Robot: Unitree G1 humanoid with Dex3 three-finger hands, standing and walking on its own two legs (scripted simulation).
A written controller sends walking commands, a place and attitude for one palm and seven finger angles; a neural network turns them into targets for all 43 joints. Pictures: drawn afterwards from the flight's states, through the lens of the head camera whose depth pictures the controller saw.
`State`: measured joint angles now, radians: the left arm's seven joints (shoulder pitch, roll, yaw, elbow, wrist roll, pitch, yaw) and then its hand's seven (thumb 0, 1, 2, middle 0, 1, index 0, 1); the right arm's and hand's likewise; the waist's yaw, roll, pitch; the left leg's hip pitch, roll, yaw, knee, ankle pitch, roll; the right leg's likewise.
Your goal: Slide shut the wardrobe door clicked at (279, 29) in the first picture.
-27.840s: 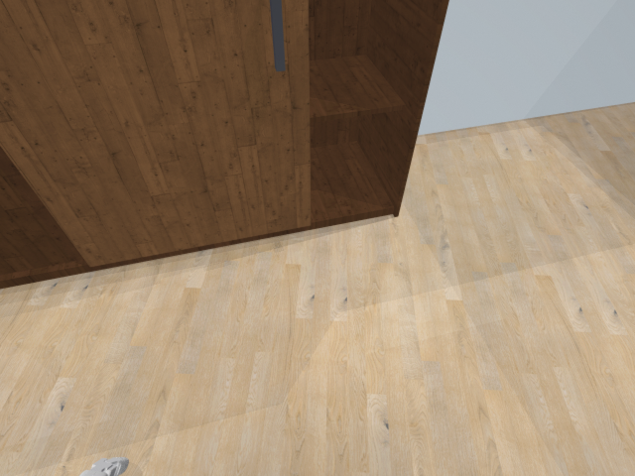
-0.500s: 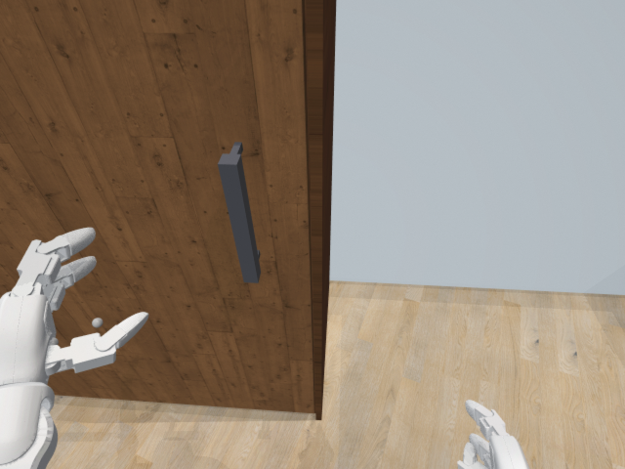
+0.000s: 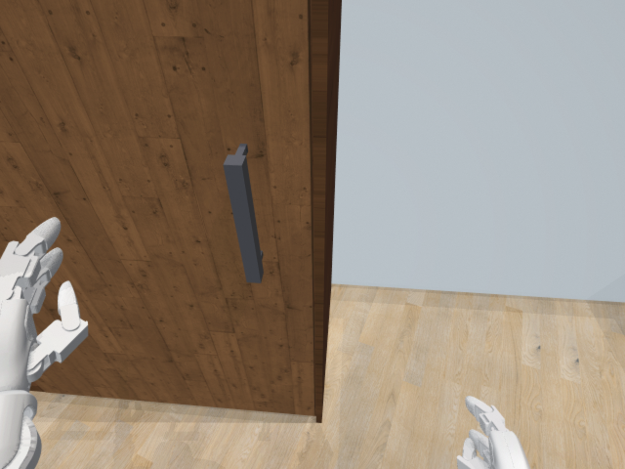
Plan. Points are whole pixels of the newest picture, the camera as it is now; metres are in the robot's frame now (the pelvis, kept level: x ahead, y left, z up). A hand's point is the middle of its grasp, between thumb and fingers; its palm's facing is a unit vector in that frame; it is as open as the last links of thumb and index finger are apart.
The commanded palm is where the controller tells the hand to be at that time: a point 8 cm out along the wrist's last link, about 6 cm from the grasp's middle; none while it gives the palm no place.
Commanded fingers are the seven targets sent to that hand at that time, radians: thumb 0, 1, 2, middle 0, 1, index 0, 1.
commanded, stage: draw the hand back to the body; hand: left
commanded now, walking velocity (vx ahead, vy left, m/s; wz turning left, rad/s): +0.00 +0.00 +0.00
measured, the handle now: (249, 218) +0.44 +0.17 +0.10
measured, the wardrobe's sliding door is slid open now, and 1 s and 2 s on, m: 0.00 0.00 0.00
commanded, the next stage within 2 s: step back with the hand held close in 0.10 s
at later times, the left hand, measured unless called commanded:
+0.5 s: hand (80, 333) +0.18 +0.27 +0.15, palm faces +0.36 -0.81 -0.46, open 7.4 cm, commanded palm +0.12 +0.31 +0.17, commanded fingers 0.00 0.90 0.90 -0.20 -0.30 -0.20 -0.30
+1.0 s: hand out of the picture +0.10 +0.29 +0.16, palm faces +0.47 -0.76 -0.44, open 7.4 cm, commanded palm +0.03 +0.33 +0.17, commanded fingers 0.00 0.90 0.90 -0.20 -0.30 -0.20 -0.30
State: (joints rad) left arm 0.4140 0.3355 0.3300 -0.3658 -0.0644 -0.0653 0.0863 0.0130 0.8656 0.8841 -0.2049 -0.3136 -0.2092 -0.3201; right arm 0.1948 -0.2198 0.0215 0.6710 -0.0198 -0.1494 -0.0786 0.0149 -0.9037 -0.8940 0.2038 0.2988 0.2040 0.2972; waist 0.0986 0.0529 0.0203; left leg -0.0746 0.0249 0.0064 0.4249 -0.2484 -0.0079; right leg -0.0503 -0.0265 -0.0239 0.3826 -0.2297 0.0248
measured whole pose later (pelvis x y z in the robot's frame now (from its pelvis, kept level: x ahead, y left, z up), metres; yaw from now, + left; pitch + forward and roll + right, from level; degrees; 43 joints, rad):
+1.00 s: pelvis -0.10 +0.03 -0.02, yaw +1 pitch -1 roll -2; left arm 0.45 0.39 0.43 -0.46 0.01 -0.30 0.14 0.01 0.89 0.90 -0.21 -0.30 -0.21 -0.31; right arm 0.25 -0.21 0.00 0.60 -0.01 -0.15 -0.08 0.01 -0.90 -0.89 0.21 0.30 0.21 0.30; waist 0.02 0.00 0.03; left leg -0.45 0.00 0.00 0.65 -0.22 0.04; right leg -0.39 -0.01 0.03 0.55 -0.16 0.05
